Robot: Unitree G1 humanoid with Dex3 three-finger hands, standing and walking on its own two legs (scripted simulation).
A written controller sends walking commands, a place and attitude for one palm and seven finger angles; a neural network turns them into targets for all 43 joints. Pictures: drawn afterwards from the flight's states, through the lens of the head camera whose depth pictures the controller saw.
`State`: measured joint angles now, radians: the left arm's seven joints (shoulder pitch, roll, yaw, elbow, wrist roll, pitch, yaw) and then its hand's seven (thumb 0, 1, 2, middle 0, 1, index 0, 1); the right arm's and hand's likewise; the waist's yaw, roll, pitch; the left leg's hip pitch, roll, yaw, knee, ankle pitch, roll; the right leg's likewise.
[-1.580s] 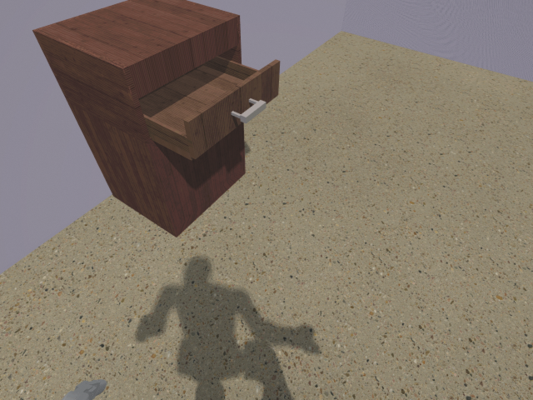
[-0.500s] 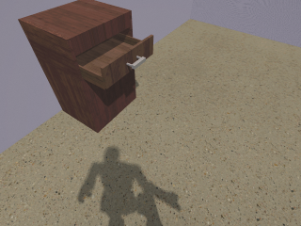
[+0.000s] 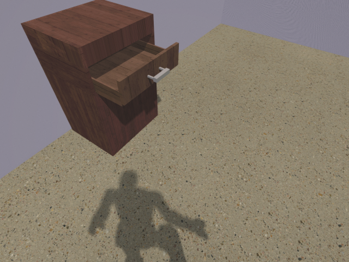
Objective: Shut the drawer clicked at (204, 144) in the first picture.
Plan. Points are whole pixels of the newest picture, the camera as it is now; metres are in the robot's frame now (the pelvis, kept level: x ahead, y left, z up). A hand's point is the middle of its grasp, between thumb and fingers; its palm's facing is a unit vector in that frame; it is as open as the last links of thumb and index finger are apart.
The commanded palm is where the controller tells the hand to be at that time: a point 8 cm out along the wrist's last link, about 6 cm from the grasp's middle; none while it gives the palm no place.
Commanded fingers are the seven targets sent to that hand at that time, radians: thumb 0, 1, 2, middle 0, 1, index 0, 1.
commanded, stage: walk to a spot facing it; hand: left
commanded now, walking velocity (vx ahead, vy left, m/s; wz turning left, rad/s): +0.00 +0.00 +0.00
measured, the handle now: (158, 73) +1.02 +0.15 -0.15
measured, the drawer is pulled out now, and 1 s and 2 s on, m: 0.20 0.20 0.20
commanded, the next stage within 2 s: none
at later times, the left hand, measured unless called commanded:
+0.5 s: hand out of the picture +0.06 +0.18 -0.19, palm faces -0.13 -0.96 -0.26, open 7.4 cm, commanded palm none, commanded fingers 0.00 0.90 0.90 -0.20 -0.30 -0.20 -0.30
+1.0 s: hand (115, 251) +0.19 +0.18 -0.20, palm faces -0.29 -0.94 -0.19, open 7.4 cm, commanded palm none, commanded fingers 0.00 0.90 0.90 -0.20 -0.30 -0.20 -0.30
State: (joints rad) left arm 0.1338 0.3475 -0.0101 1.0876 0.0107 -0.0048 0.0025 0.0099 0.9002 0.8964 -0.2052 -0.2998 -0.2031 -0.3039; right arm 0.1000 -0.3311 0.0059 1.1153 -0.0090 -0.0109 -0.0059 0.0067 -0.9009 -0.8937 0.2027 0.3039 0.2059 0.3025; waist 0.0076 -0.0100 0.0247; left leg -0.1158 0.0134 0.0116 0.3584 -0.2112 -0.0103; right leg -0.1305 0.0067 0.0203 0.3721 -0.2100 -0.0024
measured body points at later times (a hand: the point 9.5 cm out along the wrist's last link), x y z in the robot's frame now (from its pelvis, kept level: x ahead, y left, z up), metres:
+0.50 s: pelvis +0.00 -0.03 -0.03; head +0.00 -0.05 +0.42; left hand +0.06 +0.23 -0.17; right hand +0.01 -0.29 -0.19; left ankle -0.01 +0.12 -0.73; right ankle -0.01 -0.11 -0.75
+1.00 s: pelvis +0.18 -0.02 -0.03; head +0.21 +0.00 +0.42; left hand +0.21 +0.23 -0.18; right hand +0.23 -0.29 -0.14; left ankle +0.28 +0.05 -0.75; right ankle +0.00 -0.10 -0.73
